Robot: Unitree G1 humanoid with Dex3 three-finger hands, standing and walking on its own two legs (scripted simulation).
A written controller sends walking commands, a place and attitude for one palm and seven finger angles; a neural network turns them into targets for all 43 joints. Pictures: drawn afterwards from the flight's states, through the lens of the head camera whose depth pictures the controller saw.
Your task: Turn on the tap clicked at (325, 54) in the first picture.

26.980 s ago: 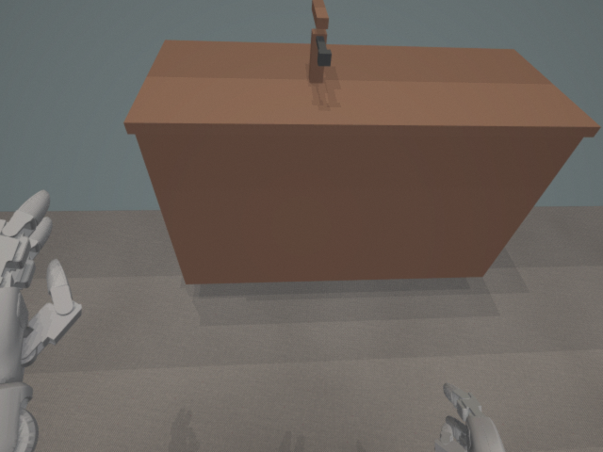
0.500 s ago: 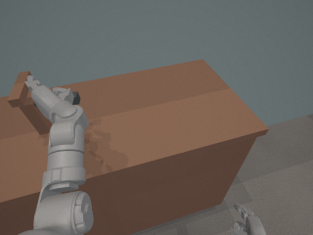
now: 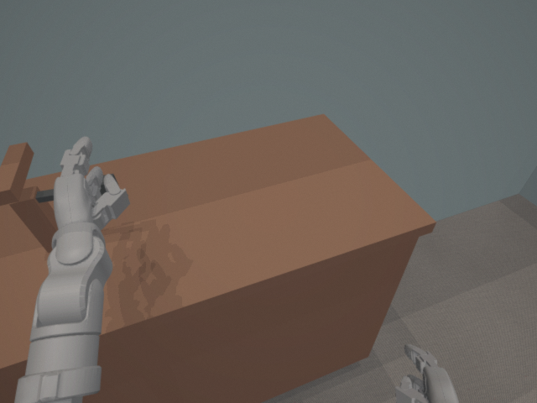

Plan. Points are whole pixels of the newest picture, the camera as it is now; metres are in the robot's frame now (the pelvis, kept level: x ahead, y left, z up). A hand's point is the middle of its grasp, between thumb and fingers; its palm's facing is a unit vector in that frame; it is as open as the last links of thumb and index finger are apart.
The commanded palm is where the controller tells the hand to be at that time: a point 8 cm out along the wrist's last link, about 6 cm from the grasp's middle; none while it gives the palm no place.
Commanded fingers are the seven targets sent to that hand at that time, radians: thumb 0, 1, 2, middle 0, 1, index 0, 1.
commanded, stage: draw the hand back beside the body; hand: left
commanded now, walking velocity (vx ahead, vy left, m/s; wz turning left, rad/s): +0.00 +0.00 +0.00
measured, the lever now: (108, 185) +0.43 +0.32 +0.12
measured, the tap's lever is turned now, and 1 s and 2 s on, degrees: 83 83 83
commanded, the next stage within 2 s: step back with the hand held close in 1.22 s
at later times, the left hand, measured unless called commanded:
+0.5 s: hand (86, 269) +0.23 +0.24 +0.16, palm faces +0.36 -0.89 -0.26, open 7.6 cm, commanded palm +0.18 +0.29 +0.18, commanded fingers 0.00 0.90 0.90 -0.19 -0.27 -0.19 -0.27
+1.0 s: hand (45, 325) +0.16 +0.26 +0.15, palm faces +0.41 -0.85 -0.33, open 7.4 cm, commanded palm +0.12 +0.30 +0.17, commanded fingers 0.00 0.90 0.90 -0.20 -0.30 -0.20 -0.30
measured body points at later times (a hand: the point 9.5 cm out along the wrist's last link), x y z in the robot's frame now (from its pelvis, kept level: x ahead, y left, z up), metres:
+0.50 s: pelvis -0.04 +0.01 +0.00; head -0.06 -0.02 +0.45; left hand +0.20 +0.29 +0.17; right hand +0.15 -0.20 -0.08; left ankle -0.05 +0.13 -0.74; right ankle +0.00 -0.09 -0.74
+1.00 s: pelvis -0.03 +0.01 +0.00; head -0.06 +0.00 +0.45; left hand +0.13 +0.30 +0.17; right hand +0.17 -0.20 -0.07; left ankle -0.05 +0.13 -0.74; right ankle +0.00 -0.09 -0.74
